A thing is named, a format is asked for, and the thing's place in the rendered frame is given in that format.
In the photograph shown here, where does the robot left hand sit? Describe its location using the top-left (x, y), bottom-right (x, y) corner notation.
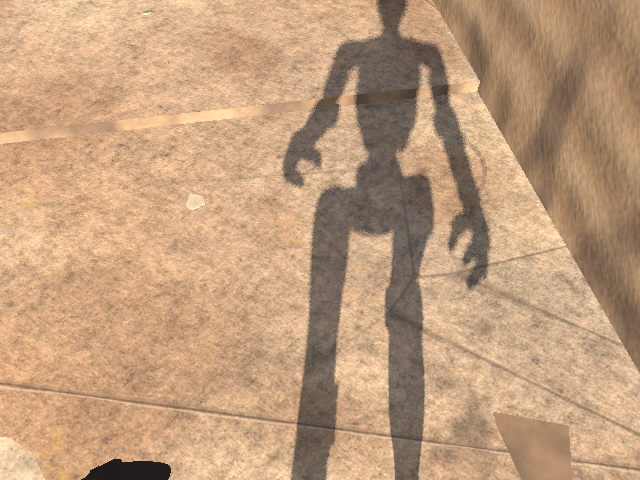
top-left (81, 459), bottom-right (171, 480)

